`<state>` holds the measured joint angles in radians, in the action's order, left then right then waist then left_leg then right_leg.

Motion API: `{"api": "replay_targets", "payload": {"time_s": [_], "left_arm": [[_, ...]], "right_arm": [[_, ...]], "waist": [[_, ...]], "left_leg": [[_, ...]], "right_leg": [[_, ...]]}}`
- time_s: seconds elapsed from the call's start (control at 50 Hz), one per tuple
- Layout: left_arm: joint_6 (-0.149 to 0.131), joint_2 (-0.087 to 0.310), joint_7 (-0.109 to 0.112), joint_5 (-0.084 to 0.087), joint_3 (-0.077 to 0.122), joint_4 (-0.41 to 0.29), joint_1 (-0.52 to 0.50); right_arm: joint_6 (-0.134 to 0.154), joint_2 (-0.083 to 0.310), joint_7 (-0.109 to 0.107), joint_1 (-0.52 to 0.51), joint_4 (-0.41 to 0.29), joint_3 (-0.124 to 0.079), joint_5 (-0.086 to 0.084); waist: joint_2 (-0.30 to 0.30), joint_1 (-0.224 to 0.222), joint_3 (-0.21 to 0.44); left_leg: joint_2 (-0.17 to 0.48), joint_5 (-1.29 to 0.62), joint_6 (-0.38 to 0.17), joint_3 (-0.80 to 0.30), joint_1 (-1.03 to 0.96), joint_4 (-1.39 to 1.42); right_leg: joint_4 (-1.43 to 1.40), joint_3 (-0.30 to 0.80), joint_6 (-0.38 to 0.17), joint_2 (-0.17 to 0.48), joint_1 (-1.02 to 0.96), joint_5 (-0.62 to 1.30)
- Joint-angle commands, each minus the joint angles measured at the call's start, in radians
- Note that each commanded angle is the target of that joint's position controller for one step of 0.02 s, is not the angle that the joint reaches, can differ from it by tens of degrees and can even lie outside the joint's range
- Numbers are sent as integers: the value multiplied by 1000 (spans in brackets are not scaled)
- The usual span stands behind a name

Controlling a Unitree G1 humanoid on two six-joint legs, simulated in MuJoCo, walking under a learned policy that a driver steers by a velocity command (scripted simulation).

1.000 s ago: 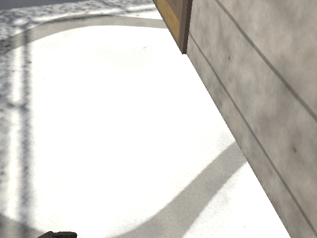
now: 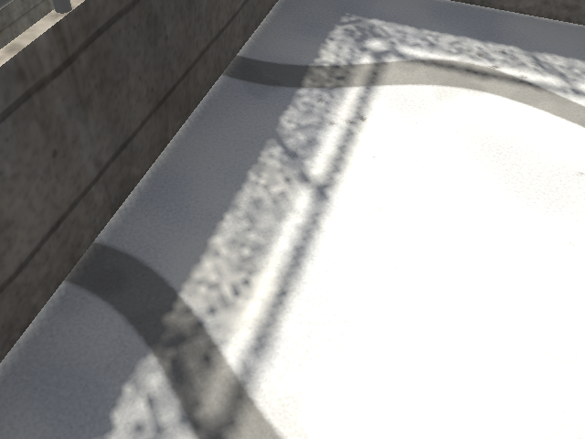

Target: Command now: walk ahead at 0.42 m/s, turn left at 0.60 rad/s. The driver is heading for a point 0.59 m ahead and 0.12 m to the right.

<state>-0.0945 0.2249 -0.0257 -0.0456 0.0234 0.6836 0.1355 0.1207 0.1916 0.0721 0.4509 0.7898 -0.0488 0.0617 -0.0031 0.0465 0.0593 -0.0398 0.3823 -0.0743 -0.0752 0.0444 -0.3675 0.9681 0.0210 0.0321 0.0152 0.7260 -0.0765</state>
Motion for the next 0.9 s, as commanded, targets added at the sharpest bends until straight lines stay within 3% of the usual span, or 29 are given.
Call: {"api": "replay_targets", "payload": {"time_s": [0.02,0.08,0.12,0.14,0.16,0.18,0.2,0.22,0.24,0.26,0.28,0.32,0.34,0.38,0.42,0.46,0.5,0.56,0.6,0.62,0.64,0.66,0.68,0.7,0.72,0.74,0.78,0.88,0.9], "left_arm": [[5,35,-18,-3,-5,-118,-196],[13,63,-10,4,-1,-132,-236],[11,73,-9,18,-4,-131,-240],[6,98,-7,31,7,-119,-197],[-2,129,0,44,19,-90,-93],[-13,143,-3,31,14,-45,85],[-15,145,-5,20,19,12,333],[0,301,22,59,88,53,403],[-7,271,38,62,77,41,267],[-10,214,50,53,60,32,177],[-17,156,46,45,44,46,147],[-15,66,40,43,15,83,117],[-18,68,36,53,17,96,113],[-22,112,33,67,27,113,110],[-14,162,31,64,41,90,79],[-6,208,33,73,54,89,96],[5,247,33,86,66,106,152],[21,254,39,83,76,116,203],[29,224,36,71,71,116,214],[30,168,28,61,51,109,215],[23,82,23,20,22,69,230],[4,62,18,71,19,41,322],[9,160,22,94,47,61,283],[15,190,22,91,58,41,197],[23,178,24,80,59,37,161],[30,168,24,71,63,28,149],[52,140,19,76,65,23,155],[75,99,16,55,54,-39,39],[74,83,10,59,48,-44,16]], "right_arm": [[12,156,25,-47,-44,-32,-11],[8,184,25,-22,-15,-38,-22],[4,211,17,-16,1,-49,-11],[2,216,14,-24,7,-50,-5],[2,193,12,-20,7,-44,12],[4,89,2,82,-4,-10,29],[18,22,5,199,-12,19,38],[-10,128,-56,-56,-65,-14,-134],[-14,169,-77,-150,-124,-20,-150],[-21,153,-89,-196,-141,-12,-132],[-30,150,-93,-216,-167,-14,-116],[-49,115,-77,-183,-189,-13,-101],[-53,104,-74,-191,-197,-10,-98],[-57,84,-69,-236,-236,-1,-82],[-49,103,-71,-271,-241,2,-72],[-39,85,-66,-339,-257,11,-70],[-37,104,-58,-394,-276,6,-82],[-20,170,-51,-426,-290,-17,-95],[-18,209,-60,-312,-261,-45,-91],[-20,249,-70,-169,-235,-67,-83],[-34,335,-84,-14,-233,-85,-55],[-36,352,-69,-8,-235,-81,-20],[-32,259,-60,-51,-239,-60,-34],[-30,206,-59,-99,-236,-42,-50],[-28,179,-57,-155,-229,-32,-52],[-25,164,-56,-196,-215,-30,-51],[-15,153,-63,-223,-194,-32,-47],[-14,202,-96,-185,-131,-55,-43],[-17,203,-102,-192,-124,-58,-47]], "waist": [[104,-11,-134],[93,-8,-131],[115,-12,-103],[99,-45,-70],[64,-82,22],[-34,-92,247],[-218,-145,432],[-141,-246,307],[-32,-191,146],[-4,-145,49],[-25,-112,-1],[-89,-44,-41],[-82,-30,-72],[-30,-10,-122],[-6,-15,-117],[-40,-46,-95],[-48,-72,-89],[-56,-87,-83],[-67,-29,-29],[-35,34,63],[178,73,210],[427,23,315],[250,32,218],[176,31,119],[106,1,62],[120,-28,14],[137,-59,-17],[55,-50,-72],[57,-52,-80]], "left_leg": [[212,-386,-186,-175,133,168],[266,-522,-173,-226,17,128],[269,-718,-149,-216,-25,95],[244,-847,-122,-189,-27,33],[173,-929,-63,-134,18,-119],[78,-773,-5,-108,185,-371],[-91,-246,64,-75,550,-665],[-75,163,106,-93,631,-1041],[-16,84,93,-124,712,-1119],[36,-3,77,-99,706,-1115],[72,-36,67,-71,682,-1109],[121,-53,48,-33,632,-1065],[138,-62,39,-18,648,-1030],[168,-124,53,5,687,-886],[176,-209,95,24,629,-653],[139,-301,120,42,477,-431],[117,-332,132,40,462,-310],[102,-355,115,21,414,-179],[71,-274,82,57,233,-134],[126,-243,44,28,22,-148],[355,-269,-4,-222,-234,-150],[491,-32,-155,-696,-357,54],[460,97,-146,-648,-285,86],[425,66,-119,-465,-174,78],[381,-61,-106,-341,-54,87],[340,-145,-100,-245,30,111],[311,-245,-94,-127,109,160],[344,-404,-113,22,91,200],[333,-452,-109,61,97,192]], "right_leg": [[-221,-42,-14,-7,-70,35],[-376,-38,-51,-8,-99,-3],[-411,-85,-76,-39,-207,36],[-438,-116,-98,-61,-316,93],[-399,-116,-133,-60,-521,119],[-292,2,-264,60,-922,270],[-409,409,-489,294,-1350,107],[-581,678,-406,442,-1178,204],[-623,587,-339,408,-1006,137],[-657,426,-310,376,-839,169],[-715,321,-301,337,-732,151],[-804,217,-299,249,-614,-28],[-839,195,-298,228,-575,-68],[-876,154,-304,203,-518,-33],[-870,94,-293,163,-468,9],[-855,54,-270,137,-409,30],[-821,101,-267,179,-478,-14],[-720,169,-218,216,-554,-96],[-563,152,-174,167,-530,-22],[-356,102,-140,97,-442,-25],[13,24,-85,5,-240,-345],[285,69,-65,-62,9,-523],[412,118,-58,-3,86,-438],[425,96,-57,36,109,-341],[394,89,-49,72,62,-267],[340,93,-42,97,33,-226],[303,86,-28,112,-31,-187],[120,95,-2,116,48,-94],[39,80,-3,108,26,-61]]}}
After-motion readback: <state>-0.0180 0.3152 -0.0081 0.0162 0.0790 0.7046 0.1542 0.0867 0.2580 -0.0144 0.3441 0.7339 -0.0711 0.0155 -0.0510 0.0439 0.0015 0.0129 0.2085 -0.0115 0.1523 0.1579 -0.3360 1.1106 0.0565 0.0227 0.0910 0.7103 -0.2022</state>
